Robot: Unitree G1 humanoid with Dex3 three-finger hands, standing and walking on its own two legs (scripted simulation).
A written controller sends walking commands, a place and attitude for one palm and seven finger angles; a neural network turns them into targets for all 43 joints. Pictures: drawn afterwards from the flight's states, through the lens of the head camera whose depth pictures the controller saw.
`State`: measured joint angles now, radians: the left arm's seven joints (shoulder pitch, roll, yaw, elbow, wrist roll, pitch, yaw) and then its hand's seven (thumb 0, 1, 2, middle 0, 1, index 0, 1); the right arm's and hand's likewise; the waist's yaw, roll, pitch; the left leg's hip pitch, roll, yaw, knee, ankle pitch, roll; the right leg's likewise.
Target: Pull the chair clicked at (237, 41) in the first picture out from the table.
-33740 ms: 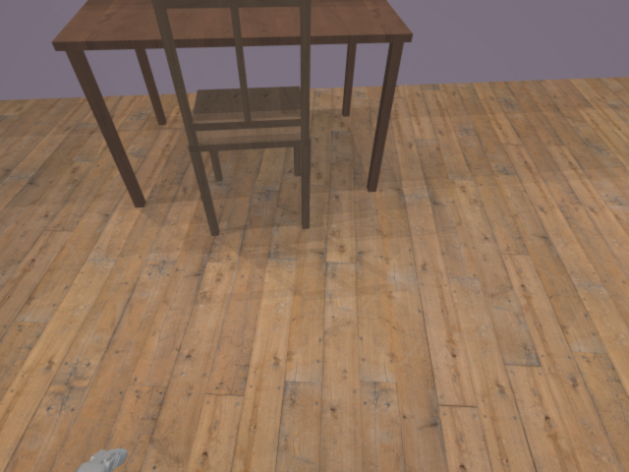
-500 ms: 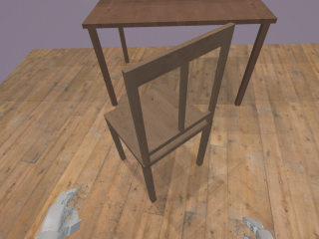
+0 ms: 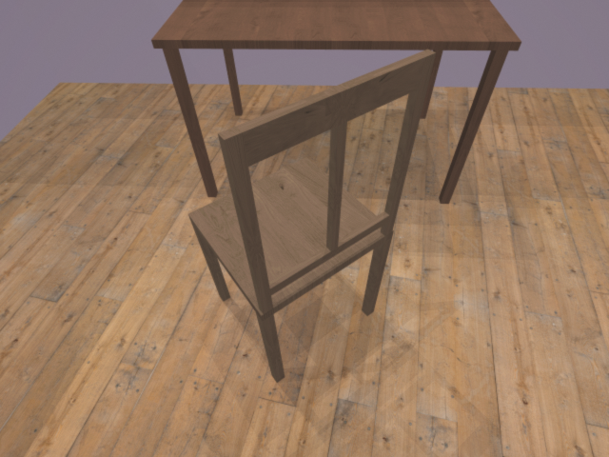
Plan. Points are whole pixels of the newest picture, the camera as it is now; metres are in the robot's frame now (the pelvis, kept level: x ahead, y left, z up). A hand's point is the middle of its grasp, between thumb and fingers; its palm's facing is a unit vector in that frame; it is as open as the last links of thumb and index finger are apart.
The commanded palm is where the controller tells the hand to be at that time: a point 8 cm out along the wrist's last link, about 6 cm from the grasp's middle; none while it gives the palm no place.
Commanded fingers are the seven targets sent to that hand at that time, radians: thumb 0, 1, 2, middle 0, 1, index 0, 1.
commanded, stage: let the arm hang, fingers relaxed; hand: left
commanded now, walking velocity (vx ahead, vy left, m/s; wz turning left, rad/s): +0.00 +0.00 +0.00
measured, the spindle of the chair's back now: (335, 195) +0.61 -0.03 -0.05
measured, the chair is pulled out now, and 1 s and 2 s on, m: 0.55 0.55 0.55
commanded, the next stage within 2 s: look to check the result in 0.42 s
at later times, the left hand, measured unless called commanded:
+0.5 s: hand out of the picture +0.02 +0.18 -0.17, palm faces +0.02 -0.98 -0.19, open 7.3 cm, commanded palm none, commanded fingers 0.00 0.90 0.90 -0.20 -0.30 -0.20 -0.30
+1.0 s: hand out of the picture +0.03 +0.19 -0.18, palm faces +0.01 -0.98 -0.19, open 7.3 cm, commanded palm none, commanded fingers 0.00 0.90 0.90 -0.20 -0.30 -0.20 -0.30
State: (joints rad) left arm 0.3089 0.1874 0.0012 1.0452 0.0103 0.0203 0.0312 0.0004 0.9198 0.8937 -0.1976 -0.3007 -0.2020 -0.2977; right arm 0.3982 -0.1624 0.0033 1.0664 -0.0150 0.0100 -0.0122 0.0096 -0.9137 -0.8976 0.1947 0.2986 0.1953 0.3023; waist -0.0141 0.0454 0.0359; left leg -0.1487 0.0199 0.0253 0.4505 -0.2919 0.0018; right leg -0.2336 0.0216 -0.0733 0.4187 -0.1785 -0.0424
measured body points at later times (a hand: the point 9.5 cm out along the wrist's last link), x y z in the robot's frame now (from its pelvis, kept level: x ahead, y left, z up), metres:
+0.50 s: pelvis +0.02 +0.01 +0.00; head +0.03 +0.01 +0.45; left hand +0.02 +0.23 -0.16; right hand -0.01 -0.19 -0.16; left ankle -0.03 +0.12 -0.74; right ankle +0.03 -0.09 -0.74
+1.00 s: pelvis +0.03 +0.02 +0.00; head +0.05 +0.02 +0.45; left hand +0.03 +0.24 -0.16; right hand -0.01 -0.18 -0.16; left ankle -0.03 +0.12 -0.74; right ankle +0.03 -0.09 -0.74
